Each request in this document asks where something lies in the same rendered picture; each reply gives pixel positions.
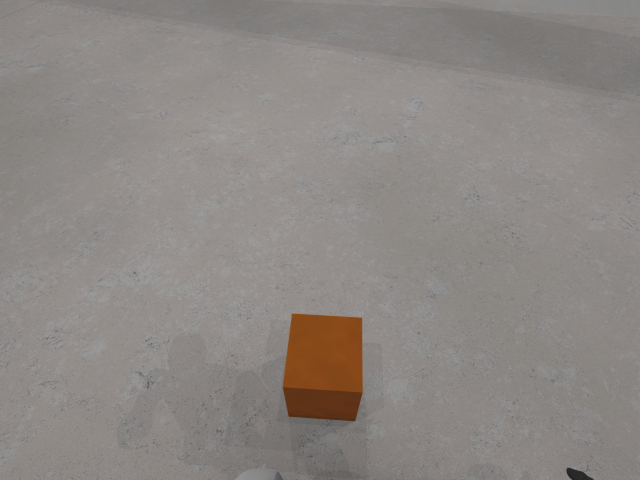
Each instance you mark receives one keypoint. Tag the carton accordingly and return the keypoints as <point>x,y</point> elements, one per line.
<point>323,374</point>

